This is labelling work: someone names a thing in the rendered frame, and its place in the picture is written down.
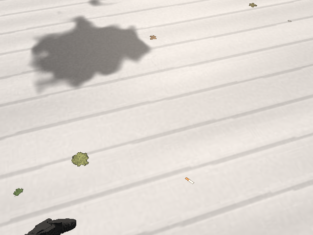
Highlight robot left hand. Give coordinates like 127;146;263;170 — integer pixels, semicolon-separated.
24;218;76;235

